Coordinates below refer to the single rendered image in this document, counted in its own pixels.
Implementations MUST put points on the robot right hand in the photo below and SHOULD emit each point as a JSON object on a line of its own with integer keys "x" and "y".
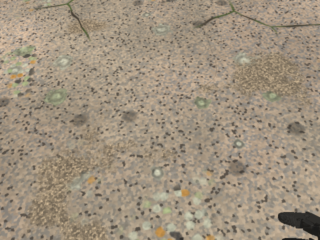
{"x": 307, "y": 221}

